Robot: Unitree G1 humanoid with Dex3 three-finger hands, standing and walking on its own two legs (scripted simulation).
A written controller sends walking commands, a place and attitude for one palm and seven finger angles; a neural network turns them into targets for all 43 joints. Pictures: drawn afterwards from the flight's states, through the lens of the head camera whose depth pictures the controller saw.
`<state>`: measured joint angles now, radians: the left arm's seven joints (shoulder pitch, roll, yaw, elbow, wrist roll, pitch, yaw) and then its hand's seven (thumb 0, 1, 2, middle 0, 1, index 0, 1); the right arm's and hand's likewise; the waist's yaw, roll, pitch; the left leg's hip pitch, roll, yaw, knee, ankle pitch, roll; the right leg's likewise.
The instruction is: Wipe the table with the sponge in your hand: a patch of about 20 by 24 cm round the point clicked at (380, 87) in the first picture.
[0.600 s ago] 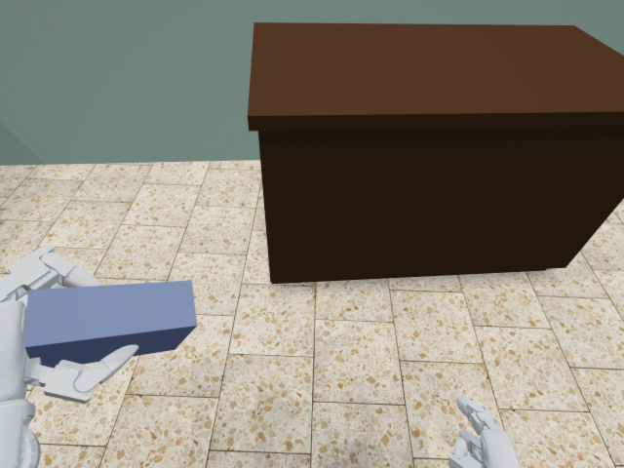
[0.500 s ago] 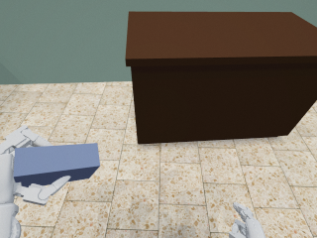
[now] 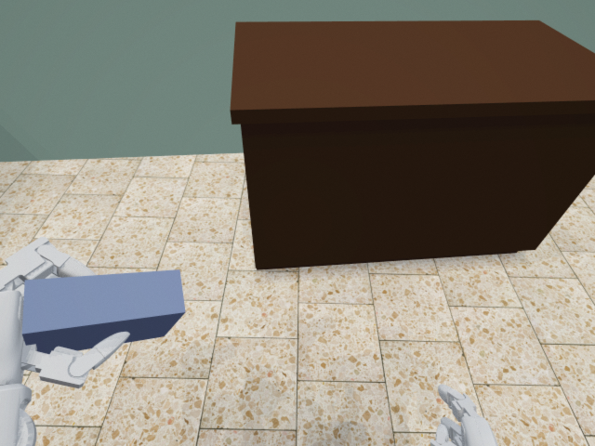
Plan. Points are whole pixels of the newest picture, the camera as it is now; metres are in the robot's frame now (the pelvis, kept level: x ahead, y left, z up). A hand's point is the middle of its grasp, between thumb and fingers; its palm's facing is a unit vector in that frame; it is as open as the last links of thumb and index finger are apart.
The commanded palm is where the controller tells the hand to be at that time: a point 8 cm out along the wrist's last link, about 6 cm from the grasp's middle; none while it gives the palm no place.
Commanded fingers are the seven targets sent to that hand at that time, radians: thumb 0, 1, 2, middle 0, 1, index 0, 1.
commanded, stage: walk to a spot facing it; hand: left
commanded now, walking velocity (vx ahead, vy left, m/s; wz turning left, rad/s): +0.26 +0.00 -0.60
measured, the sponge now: (130, 310) +0.22 +0.20 +0.13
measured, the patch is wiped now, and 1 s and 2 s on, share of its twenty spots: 0.00 0.00 0.00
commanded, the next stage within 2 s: turn to face it in 0.92 s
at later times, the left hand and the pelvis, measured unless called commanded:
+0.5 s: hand (232, 235) +0.30 +0.10 +0.17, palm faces +0.15 -0.86 -0.49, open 9.2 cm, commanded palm +0.26 +0.17 +0.18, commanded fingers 0.00 0.10 1.30 -1.20 -1.60 -1.20 -1.60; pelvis +0.04 -0.07 +0.00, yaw -14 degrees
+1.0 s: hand (298, 149) +0.48 +0.04 +0.17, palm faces +0.02 -0.92 -0.40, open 9.2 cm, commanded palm +0.44 +0.10 +0.18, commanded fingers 0.00 0.10 1.30 -1.20 -1.60 -1.20 -1.60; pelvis +0.17 -0.08 -0.01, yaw -27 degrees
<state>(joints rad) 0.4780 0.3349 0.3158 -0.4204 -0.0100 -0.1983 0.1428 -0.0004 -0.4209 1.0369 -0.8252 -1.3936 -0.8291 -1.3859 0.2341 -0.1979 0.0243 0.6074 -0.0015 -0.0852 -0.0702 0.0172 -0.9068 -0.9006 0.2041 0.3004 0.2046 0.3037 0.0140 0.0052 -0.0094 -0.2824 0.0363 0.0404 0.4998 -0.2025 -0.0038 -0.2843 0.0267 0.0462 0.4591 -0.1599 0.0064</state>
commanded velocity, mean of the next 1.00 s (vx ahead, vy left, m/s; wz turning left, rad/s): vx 0.29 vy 0.00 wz -0.44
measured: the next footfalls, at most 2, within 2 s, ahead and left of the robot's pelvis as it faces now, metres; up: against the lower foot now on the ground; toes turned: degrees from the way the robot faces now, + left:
left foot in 0.86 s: +0.27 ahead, +0.02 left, +0.00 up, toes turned -15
right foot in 1.22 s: +0.26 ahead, -0.31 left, +0.00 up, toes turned -37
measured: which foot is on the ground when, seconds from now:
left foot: down 0.00-0.26, up 0.28-0.84, down 0.86-1.00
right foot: down 0.00-0.88, up 0.90-1.00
